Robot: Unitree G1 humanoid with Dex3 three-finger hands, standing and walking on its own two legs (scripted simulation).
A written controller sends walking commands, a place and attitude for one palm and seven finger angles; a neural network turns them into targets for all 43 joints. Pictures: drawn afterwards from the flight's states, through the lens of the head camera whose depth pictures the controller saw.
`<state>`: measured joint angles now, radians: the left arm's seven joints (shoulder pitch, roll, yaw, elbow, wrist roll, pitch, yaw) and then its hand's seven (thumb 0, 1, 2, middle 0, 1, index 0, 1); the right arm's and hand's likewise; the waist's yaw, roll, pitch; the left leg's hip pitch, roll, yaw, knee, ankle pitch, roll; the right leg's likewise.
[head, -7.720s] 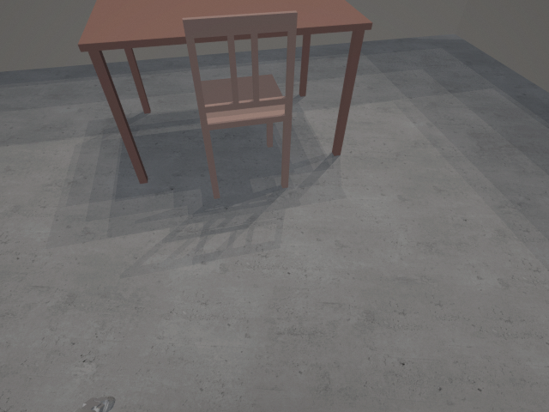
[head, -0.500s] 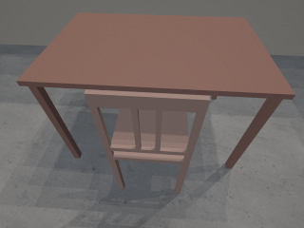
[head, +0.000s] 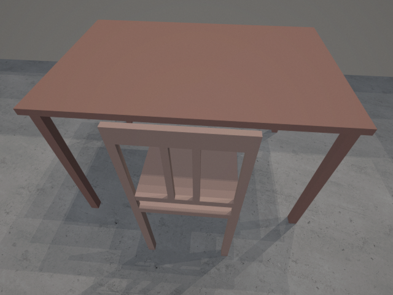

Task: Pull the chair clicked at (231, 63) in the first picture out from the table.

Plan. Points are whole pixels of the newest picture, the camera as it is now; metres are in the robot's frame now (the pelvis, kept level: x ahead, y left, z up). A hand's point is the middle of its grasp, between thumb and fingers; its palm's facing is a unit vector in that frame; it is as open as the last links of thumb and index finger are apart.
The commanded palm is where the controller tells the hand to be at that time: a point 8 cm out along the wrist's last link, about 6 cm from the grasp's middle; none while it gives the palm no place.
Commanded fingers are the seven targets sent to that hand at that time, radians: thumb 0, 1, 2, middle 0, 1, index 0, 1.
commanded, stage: look again from close up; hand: left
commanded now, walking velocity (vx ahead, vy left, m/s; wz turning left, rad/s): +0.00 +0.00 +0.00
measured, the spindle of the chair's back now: (168, 174) +0.47 +0.12 -0.11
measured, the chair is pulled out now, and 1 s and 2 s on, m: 0.00 0.00 0.00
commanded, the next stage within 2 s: raise the hand toward the chair's back in 1.32 s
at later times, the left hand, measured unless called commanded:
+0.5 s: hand out of the picture -0.02 +0.13 -0.17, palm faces +0.04 -0.98 -0.18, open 7.4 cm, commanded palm none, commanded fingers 0.00 0.90 0.90 -0.20 -0.30 -0.20 -0.30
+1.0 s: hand out of the picture -0.02 +0.12 -0.17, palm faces +0.05 -0.98 -0.18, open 7.4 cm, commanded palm none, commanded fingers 0.00 0.90 0.90 -0.20 -0.30 -0.20 -0.30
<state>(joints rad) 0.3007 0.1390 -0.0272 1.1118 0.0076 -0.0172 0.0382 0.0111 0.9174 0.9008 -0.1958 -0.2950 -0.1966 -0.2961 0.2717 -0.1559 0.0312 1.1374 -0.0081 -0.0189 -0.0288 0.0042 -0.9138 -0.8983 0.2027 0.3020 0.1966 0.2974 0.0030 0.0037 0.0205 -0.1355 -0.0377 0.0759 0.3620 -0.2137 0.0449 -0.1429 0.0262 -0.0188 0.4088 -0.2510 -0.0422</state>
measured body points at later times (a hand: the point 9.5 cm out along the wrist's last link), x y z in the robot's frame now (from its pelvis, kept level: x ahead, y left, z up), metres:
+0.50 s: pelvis +0.00 -0.02 +0.00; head +0.01 -0.03 +0.45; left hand -0.02 +0.19 -0.16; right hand +0.00 -0.23 -0.17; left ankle -0.01 +0.09 -0.74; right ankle -0.02 -0.09 -0.74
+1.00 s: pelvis +0.00 -0.03 +0.00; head +0.00 -0.04 +0.45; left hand -0.02 +0.17 -0.16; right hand -0.01 -0.24 -0.17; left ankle -0.01 +0.09 -0.74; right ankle -0.02 -0.09 -0.74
